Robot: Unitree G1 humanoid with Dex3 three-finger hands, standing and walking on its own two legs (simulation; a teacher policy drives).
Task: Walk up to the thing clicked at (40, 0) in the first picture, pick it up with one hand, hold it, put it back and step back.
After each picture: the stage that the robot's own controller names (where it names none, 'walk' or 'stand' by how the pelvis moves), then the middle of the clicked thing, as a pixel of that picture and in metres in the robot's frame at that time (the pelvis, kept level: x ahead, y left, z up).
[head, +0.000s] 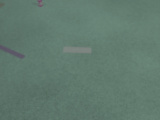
stand; (39, 2) +2.30 +0.67 -0.72
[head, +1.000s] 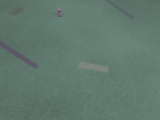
walk; (59, 12) +2.22 +0.28 -0.70
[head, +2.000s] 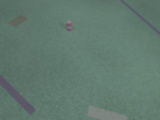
walk; (69, 25) +1.62 +0.17 -0.71
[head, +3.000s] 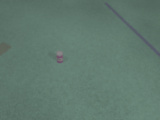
walk; (59, 57) +1.11 +0.21 -0.71
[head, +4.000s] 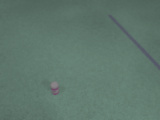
walk; (54, 88) +0.74 +0.22 -0.71
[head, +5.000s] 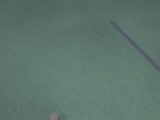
stand; (54, 119) +0.46 +0.21 -0.71
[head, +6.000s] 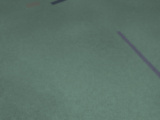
stand; out of the picture +0.40 +0.20 -0.72
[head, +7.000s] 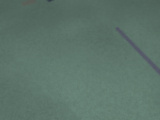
stand; out of the picture +0.35 +0.24 -0.72
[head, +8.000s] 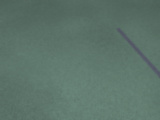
stand; out of the picture +0.38 +0.18 -0.71
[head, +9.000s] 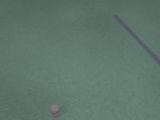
stand; (55, 110) +0.49 +0.22 -0.70
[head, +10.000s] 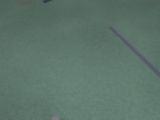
stand; out of the picture +0.47 +0.21 -0.72
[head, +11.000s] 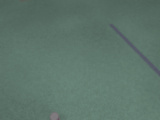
stand; (55, 119) +0.48 +0.21 -0.73
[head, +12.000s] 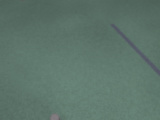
stand; out of the picture +0.47 +0.21 -0.73
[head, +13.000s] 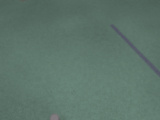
stand; out of the picture +0.47 +0.21 -0.73
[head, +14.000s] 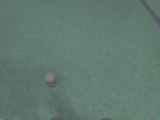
go down; (50, 80) +0.52 +0.19 -0.57
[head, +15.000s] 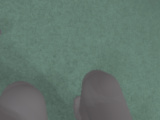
go down; out of the picture +0.55 +0.27 -0.29
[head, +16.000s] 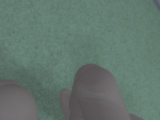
close in; out of the picture +0.54 +0.29 -0.27
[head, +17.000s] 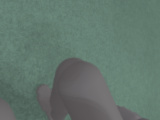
close in; out of the picture +0.53 +0.32 -0.25
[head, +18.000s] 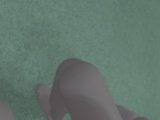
close; out of the picture +0.52 +0.31 -0.25
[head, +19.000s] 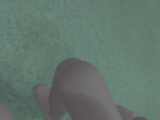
close; out of the picture +0.51 +0.30 -0.25
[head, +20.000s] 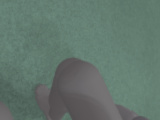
close; out of the picture +0.50 +0.30 -0.25
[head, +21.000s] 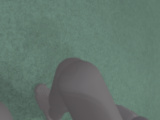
close; out of the picture +0.50 +0.30 -0.26
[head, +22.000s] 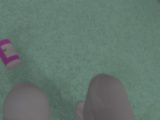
lift; (8, 54) +0.46 +0.23 -0.32
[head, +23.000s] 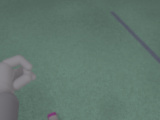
hold; out of the picture +0.42 +0.18 -0.67
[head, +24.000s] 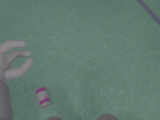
hold; (43, 97) +0.42 +0.22 -0.58
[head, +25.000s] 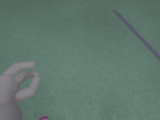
hold; out of the picture +0.38 +0.25 -0.68
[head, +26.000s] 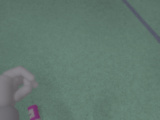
crouch; (34, 114) +0.37 +0.31 -0.64
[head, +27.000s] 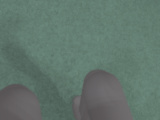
hold; out of the picture +0.38 +0.41 -0.32
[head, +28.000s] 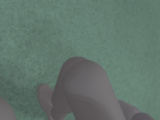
lower; out of the picture +0.26 +0.51 -0.27
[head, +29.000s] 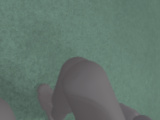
lower; out of the picture +0.21 +0.58 -0.27
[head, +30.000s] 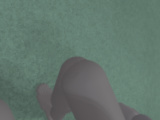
lower; out of the picture +0.15 +0.66 -0.28
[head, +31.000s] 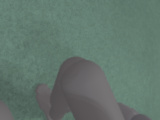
lower; out of the picture +0.09 +0.74 -0.28
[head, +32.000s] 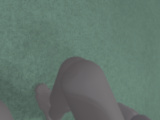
loosen; out of the picture +0.03 +0.82 -0.28
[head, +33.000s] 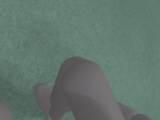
withdraw; out of the picture -0.03 +0.89 -0.28
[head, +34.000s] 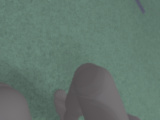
stand; out of the picture -0.03 +0.96 -0.30
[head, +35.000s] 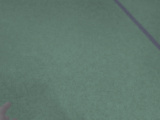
stand; out of the picture +0.07 +1.06 -0.63
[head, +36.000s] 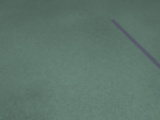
stand; out of the picture +0.03 +1.16 -0.69
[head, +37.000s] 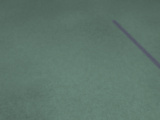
stand; out of the picture +0.00 +1.23 -0.69
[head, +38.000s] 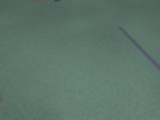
stand; out of the picture -0.02 +1.30 -0.74
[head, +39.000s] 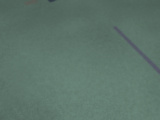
stand; out of the picture -0.09 +1.39 -0.75
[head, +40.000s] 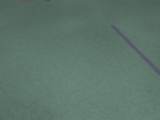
stand; out of the picture -0.13 +1.46 -0.75
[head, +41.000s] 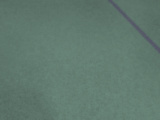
walk; out of the picture -0.14 +1.47 -0.73
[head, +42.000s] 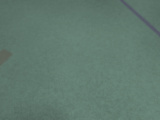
walk; out of the picture +0.17 +1.60 -0.73
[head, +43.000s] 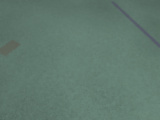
stand; out of the picture +0.52 +1.63 -0.73
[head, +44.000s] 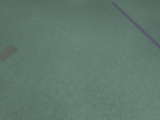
stand; out of the picture +0.42 +1.72 -0.75
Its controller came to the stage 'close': yes
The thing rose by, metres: 0.01
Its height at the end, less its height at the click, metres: -0.02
